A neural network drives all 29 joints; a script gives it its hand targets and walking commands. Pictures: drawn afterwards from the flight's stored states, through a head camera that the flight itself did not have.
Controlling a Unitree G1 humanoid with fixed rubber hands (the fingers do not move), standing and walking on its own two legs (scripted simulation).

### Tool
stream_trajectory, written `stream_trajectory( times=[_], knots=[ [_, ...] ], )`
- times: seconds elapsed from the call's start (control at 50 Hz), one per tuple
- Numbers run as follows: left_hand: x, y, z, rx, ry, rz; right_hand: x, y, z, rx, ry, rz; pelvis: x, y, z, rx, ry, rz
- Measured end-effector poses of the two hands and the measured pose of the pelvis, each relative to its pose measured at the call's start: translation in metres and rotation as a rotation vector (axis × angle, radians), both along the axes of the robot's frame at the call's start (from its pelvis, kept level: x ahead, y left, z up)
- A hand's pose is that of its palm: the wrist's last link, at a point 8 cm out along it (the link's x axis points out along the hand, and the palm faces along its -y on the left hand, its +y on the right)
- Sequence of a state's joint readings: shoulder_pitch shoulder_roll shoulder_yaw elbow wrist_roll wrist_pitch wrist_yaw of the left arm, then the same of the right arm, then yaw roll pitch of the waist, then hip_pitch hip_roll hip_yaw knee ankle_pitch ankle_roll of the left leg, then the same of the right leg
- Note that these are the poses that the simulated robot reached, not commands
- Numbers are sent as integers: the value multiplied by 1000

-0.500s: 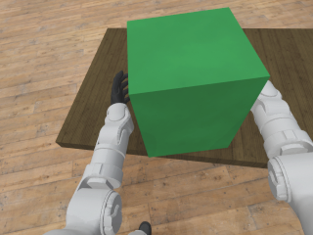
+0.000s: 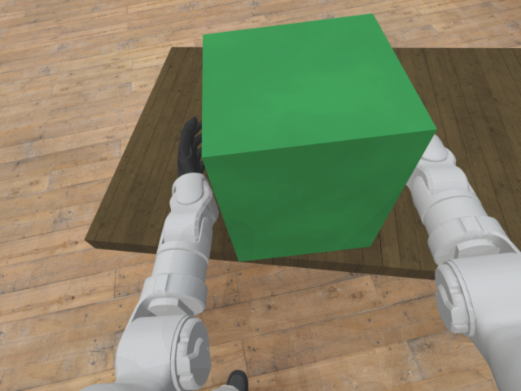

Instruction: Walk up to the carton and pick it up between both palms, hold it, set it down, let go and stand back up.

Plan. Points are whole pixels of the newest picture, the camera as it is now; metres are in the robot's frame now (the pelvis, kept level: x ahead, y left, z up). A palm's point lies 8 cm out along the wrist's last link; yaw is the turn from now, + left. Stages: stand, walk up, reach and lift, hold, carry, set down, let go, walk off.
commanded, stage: reach and lift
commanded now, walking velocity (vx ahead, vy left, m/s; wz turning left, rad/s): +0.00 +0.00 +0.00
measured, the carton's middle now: (297, 153) +0.46 +0.02 +0.08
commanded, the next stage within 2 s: none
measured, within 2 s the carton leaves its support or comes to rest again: leaves its support in 1.12 s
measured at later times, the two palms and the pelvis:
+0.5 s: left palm (193, 171) +0.41 +0.18 +0.08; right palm (408, 137) +0.48 -0.14 +0.10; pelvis +0.00 +0.00 +0.00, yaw +0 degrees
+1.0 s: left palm (193, 172) +0.41 +0.18 +0.08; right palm (409, 140) +0.48 -0.14 +0.10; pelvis +0.00 +0.00 +0.00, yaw +0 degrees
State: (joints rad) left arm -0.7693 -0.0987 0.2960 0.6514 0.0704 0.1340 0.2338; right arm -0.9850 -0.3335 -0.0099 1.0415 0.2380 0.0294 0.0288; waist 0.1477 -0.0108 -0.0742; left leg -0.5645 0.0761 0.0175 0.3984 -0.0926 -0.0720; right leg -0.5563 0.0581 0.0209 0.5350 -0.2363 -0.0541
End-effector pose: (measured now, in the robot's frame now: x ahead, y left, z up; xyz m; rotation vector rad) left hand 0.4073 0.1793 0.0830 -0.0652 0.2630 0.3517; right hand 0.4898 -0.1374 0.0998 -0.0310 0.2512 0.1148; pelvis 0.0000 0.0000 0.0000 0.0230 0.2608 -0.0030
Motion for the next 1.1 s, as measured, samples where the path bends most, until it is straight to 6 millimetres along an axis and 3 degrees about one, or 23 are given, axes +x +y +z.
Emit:
stream_trajectory(
  times=[1.1],
  knots=[
    [-3, -1, 0, 20, -81, -25, -16, -3, 1, -38, -154, -13, 0, 0, 3, 2, 16, 5]
  ],
)
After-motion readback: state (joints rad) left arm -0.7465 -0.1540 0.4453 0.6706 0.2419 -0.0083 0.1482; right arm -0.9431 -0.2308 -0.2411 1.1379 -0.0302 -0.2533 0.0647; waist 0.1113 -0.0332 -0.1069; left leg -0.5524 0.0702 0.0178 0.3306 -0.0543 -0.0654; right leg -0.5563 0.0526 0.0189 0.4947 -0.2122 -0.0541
